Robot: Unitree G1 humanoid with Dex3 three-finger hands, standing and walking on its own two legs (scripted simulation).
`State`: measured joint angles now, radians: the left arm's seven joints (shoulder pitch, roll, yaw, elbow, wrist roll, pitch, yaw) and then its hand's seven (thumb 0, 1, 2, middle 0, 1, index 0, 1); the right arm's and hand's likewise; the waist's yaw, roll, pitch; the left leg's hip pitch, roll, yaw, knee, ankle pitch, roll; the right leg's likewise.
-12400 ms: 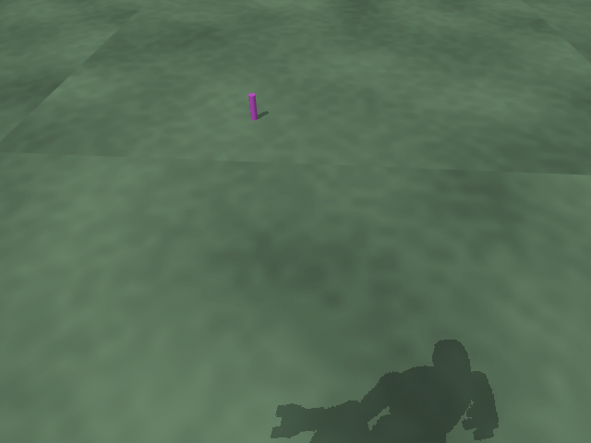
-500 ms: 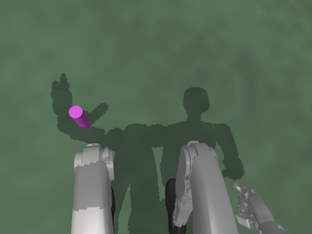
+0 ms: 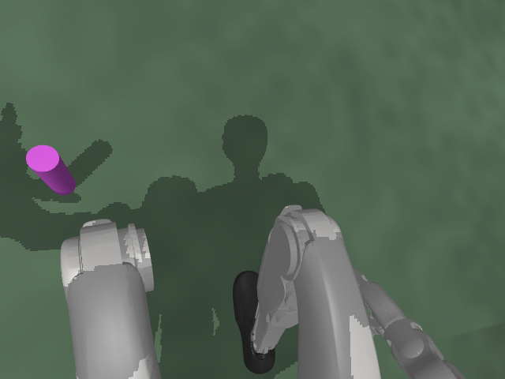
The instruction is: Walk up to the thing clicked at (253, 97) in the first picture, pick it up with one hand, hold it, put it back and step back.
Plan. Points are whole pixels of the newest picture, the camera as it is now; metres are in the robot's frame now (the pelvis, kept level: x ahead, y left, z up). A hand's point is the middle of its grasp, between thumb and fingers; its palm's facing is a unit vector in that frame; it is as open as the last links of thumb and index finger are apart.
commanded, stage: approach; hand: left
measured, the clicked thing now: (54, 173) +0.43 +0.27 -0.23
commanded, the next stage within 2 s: close in in 0.02 s
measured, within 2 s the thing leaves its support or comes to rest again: neither
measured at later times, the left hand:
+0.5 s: hand (18, 186) +0.39 +0.30 -0.18, palm faces +0.23 -0.97 +0.03, open 17.6 cm
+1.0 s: hand (49, 183) +0.40 +0.27 -0.19, palm faces +0.23 -0.97 +0.01, open 17.0 cm
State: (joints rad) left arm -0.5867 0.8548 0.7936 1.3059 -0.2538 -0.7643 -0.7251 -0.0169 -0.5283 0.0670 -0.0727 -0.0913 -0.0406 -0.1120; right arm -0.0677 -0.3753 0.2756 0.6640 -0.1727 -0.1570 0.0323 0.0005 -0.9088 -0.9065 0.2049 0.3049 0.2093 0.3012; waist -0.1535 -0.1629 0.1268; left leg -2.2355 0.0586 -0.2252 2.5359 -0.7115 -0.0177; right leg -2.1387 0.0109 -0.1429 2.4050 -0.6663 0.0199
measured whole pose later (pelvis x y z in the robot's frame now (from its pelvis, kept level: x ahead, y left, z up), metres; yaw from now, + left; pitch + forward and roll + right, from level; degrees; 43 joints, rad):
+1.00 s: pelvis -0.02 +0.02 -0.03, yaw -5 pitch +9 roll -17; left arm -0.56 0.78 0.54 1.44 -0.14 -1.14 -0.15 -0.02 -0.43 0.10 -0.07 -0.07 -0.06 -0.07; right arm -0.17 -0.39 0.51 0.57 -0.36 -0.02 0.13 0.00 -0.91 -0.91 0.21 0.30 0.21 0.30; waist -0.23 -0.27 0.31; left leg -2.20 0.04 -0.39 2.69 -0.70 -0.01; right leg -2.04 0.06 -0.25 2.44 -0.60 0.07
